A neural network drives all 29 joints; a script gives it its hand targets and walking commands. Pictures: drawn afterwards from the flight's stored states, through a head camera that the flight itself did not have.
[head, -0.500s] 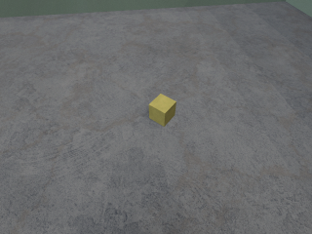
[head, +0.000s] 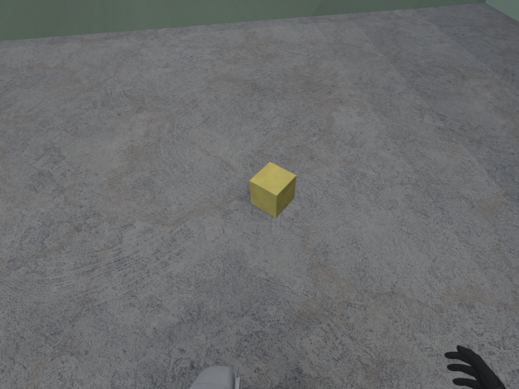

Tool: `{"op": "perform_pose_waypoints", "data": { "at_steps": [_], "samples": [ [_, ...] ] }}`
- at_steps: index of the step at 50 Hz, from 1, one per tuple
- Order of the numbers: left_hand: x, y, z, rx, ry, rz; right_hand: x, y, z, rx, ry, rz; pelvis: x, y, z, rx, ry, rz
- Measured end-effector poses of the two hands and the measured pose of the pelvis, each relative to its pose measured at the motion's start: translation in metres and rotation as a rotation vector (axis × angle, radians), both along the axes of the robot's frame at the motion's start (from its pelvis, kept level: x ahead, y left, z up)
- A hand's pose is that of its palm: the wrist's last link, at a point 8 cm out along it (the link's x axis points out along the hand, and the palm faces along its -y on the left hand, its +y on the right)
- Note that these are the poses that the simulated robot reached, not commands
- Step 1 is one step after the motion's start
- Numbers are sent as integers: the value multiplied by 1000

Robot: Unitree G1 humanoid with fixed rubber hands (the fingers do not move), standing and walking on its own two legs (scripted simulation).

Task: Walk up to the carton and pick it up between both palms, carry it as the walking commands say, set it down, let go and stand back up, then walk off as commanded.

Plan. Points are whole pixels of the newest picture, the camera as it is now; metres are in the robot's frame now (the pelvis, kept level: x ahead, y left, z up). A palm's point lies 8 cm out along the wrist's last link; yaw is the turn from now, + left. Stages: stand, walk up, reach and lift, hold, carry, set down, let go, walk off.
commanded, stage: walk up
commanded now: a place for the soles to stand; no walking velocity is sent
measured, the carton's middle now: (272, 189) +1.08 -0.02 -0.68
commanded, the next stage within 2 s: none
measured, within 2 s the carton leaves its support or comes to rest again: neither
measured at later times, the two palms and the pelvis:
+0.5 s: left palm (85, 280) +0.30 +0.34 -0.06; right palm (457, 308) +0.25 -0.30 -0.04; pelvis +0.17 +0.03 +0.00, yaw -1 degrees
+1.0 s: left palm (92, 233) +0.42 +0.38 -0.07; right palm (392, 179) +0.54 -0.27 -0.04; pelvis +0.37 +0.04 -0.02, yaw +0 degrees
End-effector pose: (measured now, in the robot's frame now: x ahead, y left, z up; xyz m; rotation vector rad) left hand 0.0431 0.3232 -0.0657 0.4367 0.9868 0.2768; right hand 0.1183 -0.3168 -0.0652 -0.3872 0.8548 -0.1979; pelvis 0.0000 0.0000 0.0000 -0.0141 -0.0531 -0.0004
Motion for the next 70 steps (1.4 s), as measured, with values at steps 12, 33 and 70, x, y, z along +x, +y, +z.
{"op": "perform_pose_waypoints", "data": {
  "at_steps": [12,33,70],
  "samples": [
    [65,45,-3,-12,-5,15,179,64,38,-30,-201,248,89,32,-10,7,-13,39],
    [333,1,21,28,-182,-225,182,-21,-9,-63,53,-15,237,3,-20,19,-20,-25],
    [634,-14,24,22,-226,-254,439,-11,-16,-38,112,-37,502,4,-17,19,-10,-31]
  ]
}}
